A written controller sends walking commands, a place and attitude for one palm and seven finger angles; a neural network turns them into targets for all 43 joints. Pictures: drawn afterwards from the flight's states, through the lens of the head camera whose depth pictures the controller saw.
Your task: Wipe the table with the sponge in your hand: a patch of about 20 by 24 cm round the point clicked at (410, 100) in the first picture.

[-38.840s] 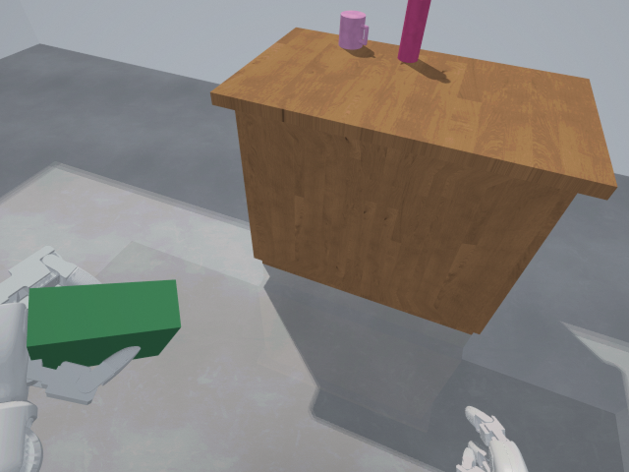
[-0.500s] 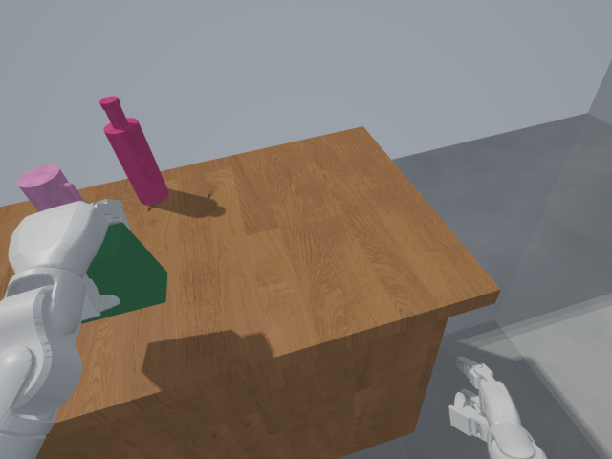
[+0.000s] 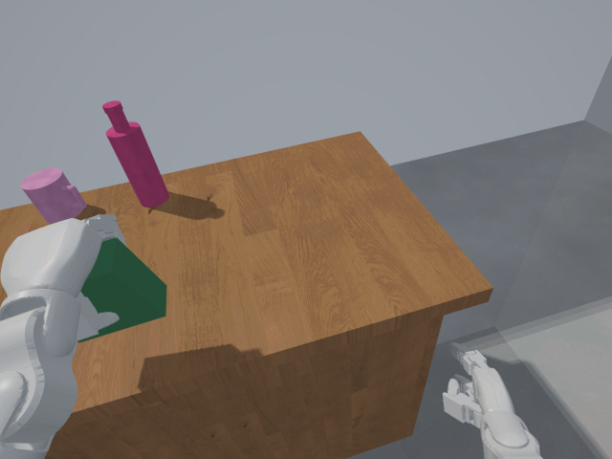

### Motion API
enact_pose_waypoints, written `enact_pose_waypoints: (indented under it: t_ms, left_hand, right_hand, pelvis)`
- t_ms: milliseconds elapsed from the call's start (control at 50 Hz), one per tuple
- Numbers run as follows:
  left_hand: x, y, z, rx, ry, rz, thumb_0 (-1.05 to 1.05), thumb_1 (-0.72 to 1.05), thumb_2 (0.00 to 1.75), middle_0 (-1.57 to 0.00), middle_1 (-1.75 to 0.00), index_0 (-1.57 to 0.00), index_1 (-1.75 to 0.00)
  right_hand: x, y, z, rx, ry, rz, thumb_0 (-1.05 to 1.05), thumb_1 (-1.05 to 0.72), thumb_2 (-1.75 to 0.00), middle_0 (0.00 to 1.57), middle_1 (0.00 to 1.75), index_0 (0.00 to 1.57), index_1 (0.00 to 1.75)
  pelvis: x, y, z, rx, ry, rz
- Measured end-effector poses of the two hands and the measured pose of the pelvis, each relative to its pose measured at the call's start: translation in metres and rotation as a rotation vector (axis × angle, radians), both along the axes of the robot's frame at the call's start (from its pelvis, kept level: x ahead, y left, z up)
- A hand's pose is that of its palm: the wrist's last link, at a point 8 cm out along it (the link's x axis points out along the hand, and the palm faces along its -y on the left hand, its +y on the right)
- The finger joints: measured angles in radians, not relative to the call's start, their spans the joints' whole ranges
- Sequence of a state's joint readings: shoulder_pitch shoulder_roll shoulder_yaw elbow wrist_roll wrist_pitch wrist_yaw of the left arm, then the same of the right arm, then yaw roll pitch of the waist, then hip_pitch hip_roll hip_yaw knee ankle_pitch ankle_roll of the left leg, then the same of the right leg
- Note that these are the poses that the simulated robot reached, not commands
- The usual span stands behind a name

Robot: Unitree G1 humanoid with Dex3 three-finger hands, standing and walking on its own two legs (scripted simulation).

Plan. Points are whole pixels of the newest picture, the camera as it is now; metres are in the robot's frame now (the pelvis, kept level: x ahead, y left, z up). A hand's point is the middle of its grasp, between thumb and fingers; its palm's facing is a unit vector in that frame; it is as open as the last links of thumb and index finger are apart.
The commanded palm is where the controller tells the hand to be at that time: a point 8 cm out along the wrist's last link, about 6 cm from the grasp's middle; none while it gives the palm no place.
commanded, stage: bring the sponge back beside the body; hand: left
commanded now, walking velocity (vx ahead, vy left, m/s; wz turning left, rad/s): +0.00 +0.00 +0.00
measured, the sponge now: (106, 300) +0.23 +0.30 +0.14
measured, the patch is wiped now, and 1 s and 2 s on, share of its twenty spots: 0.95 0.95 0.95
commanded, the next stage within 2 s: step back with the hand held close in 0.82 s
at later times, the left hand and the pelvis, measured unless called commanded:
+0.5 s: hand (91, 311) +0.19 +0.27 +0.17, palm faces +0.20 -0.11 -0.97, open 9.1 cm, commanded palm +0.15 +0.27 +0.24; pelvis +0.00 -0.01 +0.00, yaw -1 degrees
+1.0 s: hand (100, 299) +0.20 +0.26 +0.18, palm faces +0.30 -0.43 -0.85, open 9.1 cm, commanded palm +0.15 +0.28 +0.23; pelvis -0.01 +0.00 +0.00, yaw +0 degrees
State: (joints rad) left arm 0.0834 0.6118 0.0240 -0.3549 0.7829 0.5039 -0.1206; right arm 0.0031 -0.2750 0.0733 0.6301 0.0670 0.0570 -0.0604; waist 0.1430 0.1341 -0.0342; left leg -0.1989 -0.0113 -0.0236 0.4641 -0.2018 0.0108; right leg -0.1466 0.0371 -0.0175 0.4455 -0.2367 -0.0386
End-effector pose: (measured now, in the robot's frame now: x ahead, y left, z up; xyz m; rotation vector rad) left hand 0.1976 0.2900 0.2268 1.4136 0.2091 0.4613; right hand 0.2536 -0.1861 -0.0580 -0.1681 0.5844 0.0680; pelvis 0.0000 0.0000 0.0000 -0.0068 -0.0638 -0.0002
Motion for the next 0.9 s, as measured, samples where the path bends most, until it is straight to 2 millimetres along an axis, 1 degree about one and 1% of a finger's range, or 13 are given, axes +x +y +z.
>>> enact_pose_waypoints:
  t_ms: [80,180,320,520,680,900]
  left_hand:
    - [-0.007,-0.005,-0.005,-0.005,0.011,-0.014,-0.01,-0.45,1.08,-0.82,-1.40,-0.84,-1.43]
    - [-0.014,-0.013,-0.004,0.007,0.000,-0.045,-0.01,-0.45,1.08,-0.82,-1.40,-0.84,-1.43]
    - [-0.023,-0.014,-0.001,0.006,-0.019,-0.033,-0.01,-0.45,1.08,-0.82,-1.40,-0.84,-1.43]
    - [-0.038,-0.021,-0.007,-0.015,-0.022,-0.058,-0.01,-0.45,1.08,-0.82,-1.40,-0.84,-1.43]
    - [-0.037,-0.015,-0.005,-0.013,-0.047,-0.040,-0.01,-0.45,1.08,-0.82,-1.40,-0.84,-1.43]
    - [-0.037,-0.018,-0.003,-0.018,-0.053,-0.063,-0.01,-0.45,1.08,-0.82,-1.40,-0.84,-1.43]
  right_hand:
    - [0.000,-0.004,0.000,-0.009,-0.009,-0.005,0.01,-0.91,-0.90,0.20,0.30,0.20,0.30]
    - [0.000,-0.006,0.002,-0.008,-0.022,-0.006,0.01,-0.91,-0.90,0.20,0.30,0.20,0.30]
    - [-0.001,-0.004,0.004,0.009,-0.035,-0.006,0.01,-0.91,-0.90,0.20,0.30,0.20,0.30]
    - [-0.004,-0.004,0.006,0.004,-0.048,-0.005,0.01,-0.91,-0.90,0.20,0.30,0.20,0.30]
    - [-0.007,-0.003,0.006,-0.002,-0.045,-0.009,0.01,-0.91,-0.90,0.20,0.30,0.20,0.30]
    - [-0.011,-0.002,0.006,0.005,-0.047,-0.016,0.01,-0.91,-0.90,0.20,0.30,0.20,0.30]
  pelvis:
    - [-0.001,-0.002,-0.001,0.000,-0.006,0.003]
    - [-0.002,-0.004,-0.001,0.000,-0.012,0.000]
    - [-0.003,-0.006,-0.002,0.000,-0.017,-0.006]
    - [-0.004,-0.005,-0.002,-0.001,-0.023,-0.009]
    - [-0.007,-0.005,-0.002,-0.002,-0.032,-0.008]
    - [-0.008,-0.001,-0.001,-0.002,-0.030,-0.013]
